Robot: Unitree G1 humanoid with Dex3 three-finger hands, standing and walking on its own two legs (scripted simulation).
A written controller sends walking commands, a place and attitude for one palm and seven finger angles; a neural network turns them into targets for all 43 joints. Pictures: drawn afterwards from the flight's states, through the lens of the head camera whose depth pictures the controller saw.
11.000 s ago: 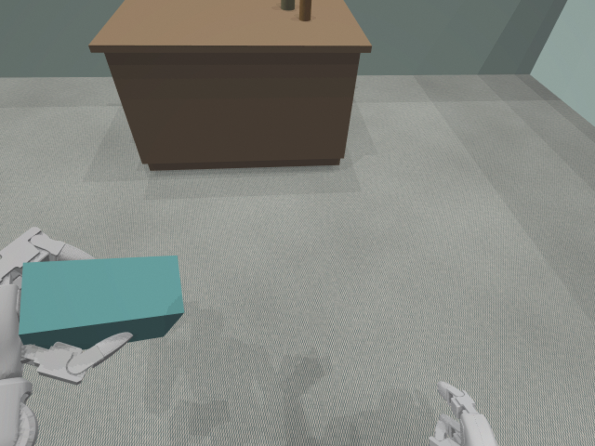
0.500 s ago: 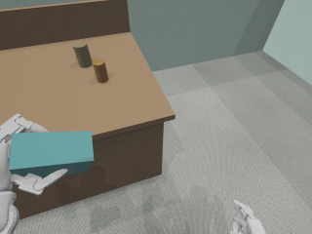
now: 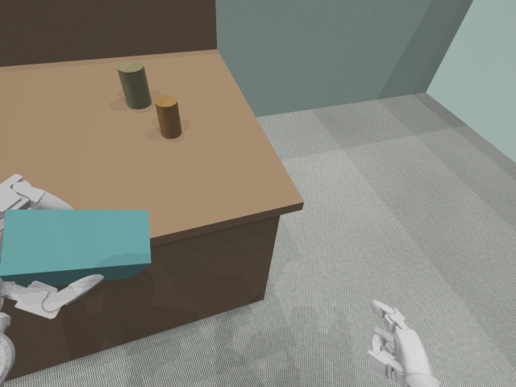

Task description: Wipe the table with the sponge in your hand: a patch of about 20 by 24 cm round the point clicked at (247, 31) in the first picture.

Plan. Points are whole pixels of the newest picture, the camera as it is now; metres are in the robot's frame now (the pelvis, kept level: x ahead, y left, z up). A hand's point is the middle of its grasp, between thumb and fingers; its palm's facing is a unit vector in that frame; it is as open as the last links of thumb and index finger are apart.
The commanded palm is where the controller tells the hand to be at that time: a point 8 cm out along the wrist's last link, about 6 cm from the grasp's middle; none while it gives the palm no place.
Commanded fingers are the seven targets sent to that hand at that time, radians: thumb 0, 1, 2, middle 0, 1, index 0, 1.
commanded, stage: shuffle to correct the standing spot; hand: left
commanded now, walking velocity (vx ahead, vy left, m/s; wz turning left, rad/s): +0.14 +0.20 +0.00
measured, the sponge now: (102, 248) +0.24 +0.21 +0.15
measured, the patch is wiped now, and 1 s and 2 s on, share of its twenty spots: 0.00 0.00 0.00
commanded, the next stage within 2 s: none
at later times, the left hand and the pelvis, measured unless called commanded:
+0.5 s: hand (6, 216) +0.25 +0.32 +0.18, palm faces +0.36 -0.82 -0.44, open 10.2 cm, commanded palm +0.18 +0.35 +0.20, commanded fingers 0.00 0.10 1.30 -1.20 -1.60 -1.20 -1.60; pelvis +0.01 +0.08 -0.01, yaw -3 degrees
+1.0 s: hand out of the picture +0.27 +0.39 +0.18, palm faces +0.37 -0.83 -0.41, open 10.2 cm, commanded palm +0.20 +0.44 +0.20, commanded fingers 0.00 0.10 1.30 -1.20 -1.60 -1.20 -1.60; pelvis +0.04 +0.16 +0.00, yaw -1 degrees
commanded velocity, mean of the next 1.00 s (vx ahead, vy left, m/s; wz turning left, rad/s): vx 0.14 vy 0.17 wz -0.03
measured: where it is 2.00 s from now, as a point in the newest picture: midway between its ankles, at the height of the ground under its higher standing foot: outside the picture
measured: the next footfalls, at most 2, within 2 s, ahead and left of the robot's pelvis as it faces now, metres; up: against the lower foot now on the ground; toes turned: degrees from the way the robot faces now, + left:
left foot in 0.42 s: +0.11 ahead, +0.25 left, +0.00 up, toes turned +0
right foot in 0.58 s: +0.06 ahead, +0.01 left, +0.00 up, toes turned -6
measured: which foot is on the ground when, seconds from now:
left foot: down 0.00-0.16, up 0.18-0.40, down 0.42-0.58, up 0.60-0.86, down 0.88-1.00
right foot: down 0.00-0.42, up 0.44-0.56, down 0.58-0.88, up 0.90-1.00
